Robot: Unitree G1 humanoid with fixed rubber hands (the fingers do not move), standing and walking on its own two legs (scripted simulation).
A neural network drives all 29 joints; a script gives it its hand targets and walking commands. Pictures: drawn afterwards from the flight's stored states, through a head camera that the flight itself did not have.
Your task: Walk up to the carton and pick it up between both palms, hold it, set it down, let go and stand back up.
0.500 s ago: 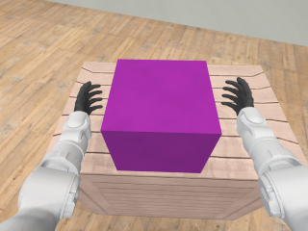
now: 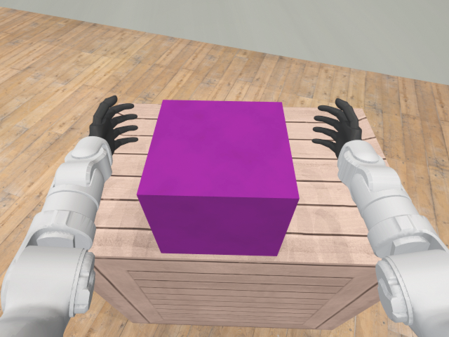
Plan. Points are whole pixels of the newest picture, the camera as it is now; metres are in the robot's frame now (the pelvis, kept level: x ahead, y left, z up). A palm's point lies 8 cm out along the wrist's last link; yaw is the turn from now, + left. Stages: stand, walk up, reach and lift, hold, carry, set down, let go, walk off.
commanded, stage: set down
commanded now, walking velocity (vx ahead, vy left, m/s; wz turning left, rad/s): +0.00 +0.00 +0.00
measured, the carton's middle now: (220, 178) +0.44 +0.03 +0.02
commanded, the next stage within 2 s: none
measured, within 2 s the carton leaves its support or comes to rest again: neither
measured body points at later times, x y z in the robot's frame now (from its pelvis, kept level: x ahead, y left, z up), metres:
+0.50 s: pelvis -0.01 +0.01 +0.00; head +0.03 +0.02 +0.45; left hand +0.34 +0.25 +0.05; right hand +0.34 -0.20 +0.06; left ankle +0.01 +0.13 -0.74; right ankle +0.02 -0.10 -0.74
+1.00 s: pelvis +0.02 +0.02 +0.00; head +0.04 +0.03 +0.45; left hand +0.25 +0.26 -0.01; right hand +0.25 -0.20 +0.00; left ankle +0.01 +0.13 -0.74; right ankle +0.02 -0.10 -0.74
